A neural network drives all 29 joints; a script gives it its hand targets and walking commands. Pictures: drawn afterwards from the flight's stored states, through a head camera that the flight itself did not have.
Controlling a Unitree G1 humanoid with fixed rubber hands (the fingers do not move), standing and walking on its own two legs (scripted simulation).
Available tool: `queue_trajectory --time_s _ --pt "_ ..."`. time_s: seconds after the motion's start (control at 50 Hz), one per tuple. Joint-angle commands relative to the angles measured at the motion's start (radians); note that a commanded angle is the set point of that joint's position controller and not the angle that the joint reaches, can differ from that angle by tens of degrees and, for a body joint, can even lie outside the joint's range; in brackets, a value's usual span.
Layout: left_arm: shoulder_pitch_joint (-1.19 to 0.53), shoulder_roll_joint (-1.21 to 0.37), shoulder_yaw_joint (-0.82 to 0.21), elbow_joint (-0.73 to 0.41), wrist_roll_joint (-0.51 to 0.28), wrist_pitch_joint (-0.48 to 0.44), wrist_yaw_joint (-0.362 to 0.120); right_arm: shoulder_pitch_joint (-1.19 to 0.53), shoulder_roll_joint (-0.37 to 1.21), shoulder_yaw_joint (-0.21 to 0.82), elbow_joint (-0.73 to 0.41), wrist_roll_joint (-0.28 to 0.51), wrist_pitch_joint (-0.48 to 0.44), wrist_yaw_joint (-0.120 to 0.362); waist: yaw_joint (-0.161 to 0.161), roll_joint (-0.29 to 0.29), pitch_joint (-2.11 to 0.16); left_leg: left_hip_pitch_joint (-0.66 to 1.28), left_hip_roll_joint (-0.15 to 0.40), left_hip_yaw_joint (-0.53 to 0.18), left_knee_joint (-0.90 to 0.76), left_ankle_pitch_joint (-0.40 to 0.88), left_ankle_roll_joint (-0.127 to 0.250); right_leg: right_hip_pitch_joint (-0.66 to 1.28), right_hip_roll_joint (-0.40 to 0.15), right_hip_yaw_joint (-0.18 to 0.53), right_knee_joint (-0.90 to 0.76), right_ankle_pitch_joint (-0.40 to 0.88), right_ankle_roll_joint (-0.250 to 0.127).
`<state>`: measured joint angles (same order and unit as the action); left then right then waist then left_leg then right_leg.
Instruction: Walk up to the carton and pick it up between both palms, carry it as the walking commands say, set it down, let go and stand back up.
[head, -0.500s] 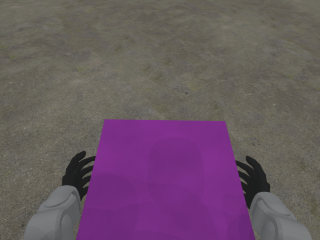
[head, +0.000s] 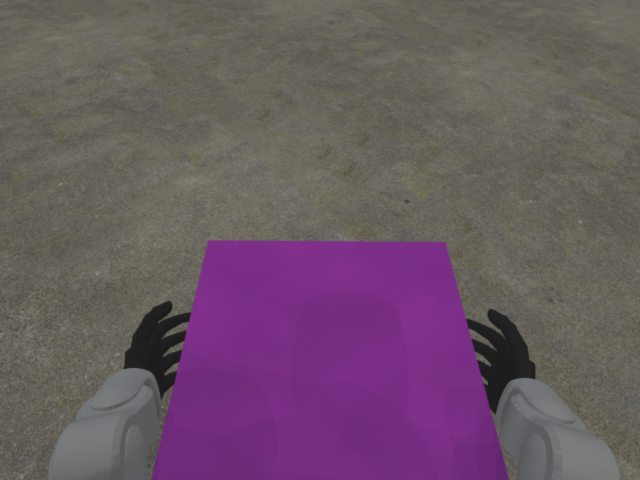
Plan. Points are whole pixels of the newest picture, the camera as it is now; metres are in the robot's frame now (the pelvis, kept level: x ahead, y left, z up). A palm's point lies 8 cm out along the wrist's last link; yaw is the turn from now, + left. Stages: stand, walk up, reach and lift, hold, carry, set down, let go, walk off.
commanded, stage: carry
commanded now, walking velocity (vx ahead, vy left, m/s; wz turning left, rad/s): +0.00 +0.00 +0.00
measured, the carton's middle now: (325, 387) +0.26 +0.01 +0.01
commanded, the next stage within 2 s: none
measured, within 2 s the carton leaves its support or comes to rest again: neither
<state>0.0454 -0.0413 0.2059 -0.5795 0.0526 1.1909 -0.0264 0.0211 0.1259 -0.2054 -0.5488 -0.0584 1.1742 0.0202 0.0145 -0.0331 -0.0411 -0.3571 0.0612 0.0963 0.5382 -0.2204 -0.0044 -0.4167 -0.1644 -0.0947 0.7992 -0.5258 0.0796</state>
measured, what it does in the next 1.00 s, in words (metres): steps on the spot: right foot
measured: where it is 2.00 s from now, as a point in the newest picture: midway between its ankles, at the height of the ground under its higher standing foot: outside the picture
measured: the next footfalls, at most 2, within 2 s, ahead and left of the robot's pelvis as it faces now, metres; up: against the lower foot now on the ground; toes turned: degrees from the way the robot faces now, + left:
right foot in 0.14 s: +0.03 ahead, -0.09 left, +0.00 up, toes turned +0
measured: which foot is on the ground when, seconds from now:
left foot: down 0.00-1.00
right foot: up 0.00-0.12, down 0.14-1.00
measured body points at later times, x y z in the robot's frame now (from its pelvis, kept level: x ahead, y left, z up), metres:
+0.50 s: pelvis -0.01 +0.06 +0.01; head -0.03 +0.07 +0.46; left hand +0.23 +0.25 +0.09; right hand +0.23 -0.13 +0.10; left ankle +0.04 +0.12 -0.73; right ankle -0.01 -0.09 -0.73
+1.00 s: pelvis +0.00 +0.05 +0.01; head -0.01 +0.05 +0.46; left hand +0.24 +0.24 +0.09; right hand +0.24 -0.14 +0.09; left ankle +0.04 +0.12 -0.73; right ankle -0.01 -0.09 -0.73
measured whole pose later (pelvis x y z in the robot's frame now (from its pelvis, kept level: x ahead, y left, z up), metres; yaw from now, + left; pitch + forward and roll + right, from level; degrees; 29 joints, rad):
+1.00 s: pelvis +0.00 +0.05 +0.01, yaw +0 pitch +3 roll +0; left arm 0.05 -0.07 0.18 -0.56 0.06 1.18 0.00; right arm 0.04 0.08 -0.21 -0.54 -0.03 1.18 0.03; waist 0.00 -0.01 -0.11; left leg -0.33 0.00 0.14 0.44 -0.18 0.07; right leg -0.27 -0.09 -0.14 0.46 -0.24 0.03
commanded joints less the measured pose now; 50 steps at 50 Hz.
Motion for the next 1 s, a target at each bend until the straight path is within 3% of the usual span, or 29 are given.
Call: queue_trajectory --time_s 0.0,0.04,0.1,0.12,0.14,0.16,0.18,0.26,0.38,0.72,0.98 --pt "-0.459 -0.81 -0.899 -0.171 -0.36 -0.012 -0.073 -0.366 0.668 0.772 -0.162 0.302 -0.005 0.076 -0.015 0.271 -0.255 0.196 0.204 -0.136 -0.175 0.378 0.12 -0.004 0.054 -0.029 0.028 -0.018 -0.026" --pt "-0.46 -0.796 -0.908 -0.181 -0.365 -0.018 -0.071 -0.34 0.663 0.771 -0.166 0.298 -0.016 0.073 -0.019 0.253 -0.264 0.205 0.203 -0.152 -0.188 0.307 0.133 0.03 0.068 -0.036 -0.089 0.013 -0.039" --pt "-0.395 -0.759 -0.895 -0.154 -0.352 -0.015 -0.065 -0.293 0.634 0.773 -0.152 0.294 -0.013 0.064 -0.007 0.17 -0.277 0.151 0.181 -0.15 -0.198 0.179 0.109 0.206 0.068 -0.041 -0.397 0.24 -0.063" --pt "-0.38 -0.745 -0.885 -0.144 -0.347 -0.015 -0.065 -0.285 0.627 0.775 -0.145 0.292 -0.012 0.061 -0.009 0.126 -0.287 0.125 0.162 -0.146 -0.183 0.143 0.089 0.267 0.032 -0.011 -0.442 0.288 -0.073" --pt "-0.36 -0.733 -0.871 -0.125 -0.335 -0.018 -0.064 -0.315 0.615 0.79 -0.159 0.298 -0.009 0.06 -0.009 0.032 -0.271 0.096 0.122 -0.106 -0.17 0.077 0.058 0.269 -0.017 0.038 -0.427 0.304 -0.084" --pt "-0.362 -0.723 -0.864 -0.113 -0.328 -0.02 -0.063 -0.332 0.613 0.793 -0.155 0.301 -0.006 0.062 -0.016 -0.023 -0.238 0.089 0.095 -0.09 -0.16 0.026 0.048 0.212 -0.047 0.074 -0.428 0.257 -0.089" --pt "-0.372 -0.713 -0.858 -0.118 -0.324 -0.019 -0.062 -0.353 0.614 0.798 -0.158 0.307 -0.004 0.065 -0.018 -0.044 -0.21 0.091 0.089 -0.087 -0.162 0.026 0.05 0.176 -0.049 0.068 -0.428 0.222 -0.083" --pt "-0.379 -0.693 -0.835 -0.113 -0.305 -0.01 -0.05 -0.399 0.605 0.805 -0.146 0.327 0.013 0.07 -0.012 0.021 -0.177 0.049 0.118 -0.149 -0.249 0.0 0.058 0.193 0.014 0.018 -0.378 0.218 -0.063" --pt "-0.4 -0.707 -0.837 -0.103 -0.299 0.0 -0.039 -0.399 0.618 0.776 -0.105 0.332 0.021 0.075 -0.011 0.083 -0.19 0.073 0.121 -0.146 -0.296 -0.008 0.058 0.199 0.023 0.007 -0.366 0.245 -0.063" --pt "-0.409 -0.724 -0.84 -0.119 -0.323 -0.007 -0.047 -0.393 0.63 0.774 -0.122 0.32 0.009 0.065 -0.013 0.047 -0.233 0.134 0.101 -0.118 -0.213 0.152 0.075 0.181 0.005 0.025 -0.4 0.299 -0.07" --pt "-0.396 -0.71 -0.829 -0.124 -0.314 -0.009 -0.045 -0.39 0.625 0.785 -0.126 0.325 0.006 0.06 -0.016 0.037 -0.234 0.135 0.092 -0.109 -0.169 0.205 0.074 0.179 -0.007 0.037 -0.405 0.323 -0.084"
